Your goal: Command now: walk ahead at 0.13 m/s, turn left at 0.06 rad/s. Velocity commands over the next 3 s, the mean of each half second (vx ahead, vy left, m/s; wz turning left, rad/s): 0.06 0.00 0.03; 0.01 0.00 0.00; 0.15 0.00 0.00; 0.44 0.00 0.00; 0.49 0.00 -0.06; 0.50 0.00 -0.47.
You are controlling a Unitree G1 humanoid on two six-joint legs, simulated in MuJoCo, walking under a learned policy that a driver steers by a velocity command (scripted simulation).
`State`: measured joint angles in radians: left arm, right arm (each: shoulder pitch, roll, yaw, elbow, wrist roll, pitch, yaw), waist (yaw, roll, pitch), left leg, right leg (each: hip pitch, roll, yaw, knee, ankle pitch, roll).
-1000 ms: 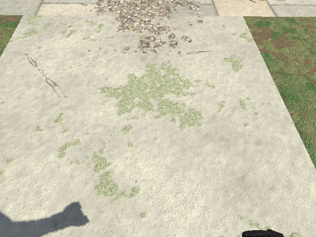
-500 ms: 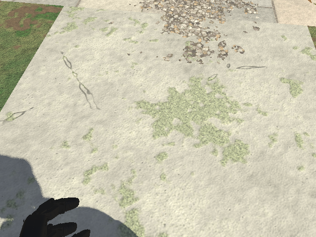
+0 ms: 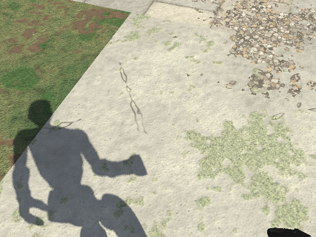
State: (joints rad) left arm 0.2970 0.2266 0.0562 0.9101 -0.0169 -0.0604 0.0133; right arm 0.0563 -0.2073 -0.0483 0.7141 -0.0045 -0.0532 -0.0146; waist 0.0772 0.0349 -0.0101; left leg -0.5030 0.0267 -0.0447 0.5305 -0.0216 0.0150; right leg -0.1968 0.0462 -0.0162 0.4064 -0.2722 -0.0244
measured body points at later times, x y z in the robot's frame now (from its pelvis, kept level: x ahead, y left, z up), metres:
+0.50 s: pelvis +0.06 +0.01 -0.01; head +0.07 +0.00 +0.44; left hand +0.12 +0.26 -0.15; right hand +0.19 -0.23 -0.14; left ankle +0.10 +0.12 -0.74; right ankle +0.02 -0.13 -0.74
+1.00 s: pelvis +0.05 +0.00 -0.01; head +0.06 +0.00 +0.44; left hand +0.08 +0.24 -0.16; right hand +0.14 -0.25 -0.15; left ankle +0.10 +0.12 -0.74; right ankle +0.02 -0.13 -0.74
